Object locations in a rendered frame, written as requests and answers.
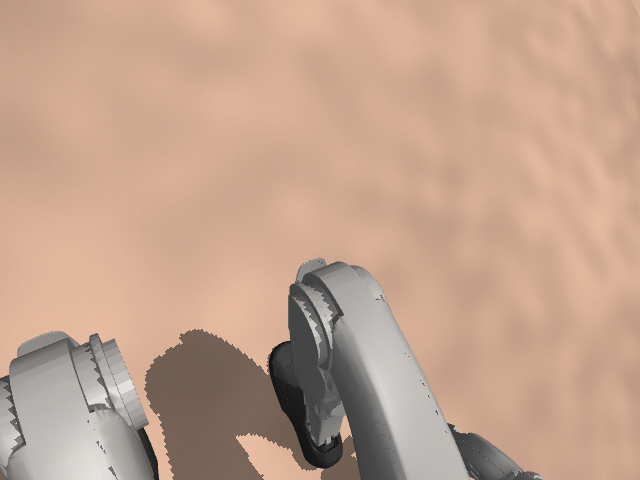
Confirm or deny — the right robot hand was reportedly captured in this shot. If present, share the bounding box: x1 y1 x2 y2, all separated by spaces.
447 423 525 480

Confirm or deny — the left robot foot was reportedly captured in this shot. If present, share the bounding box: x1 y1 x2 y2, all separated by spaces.
137 428 159 480

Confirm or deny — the right robot foot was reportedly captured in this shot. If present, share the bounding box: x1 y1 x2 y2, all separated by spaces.
269 341 343 469

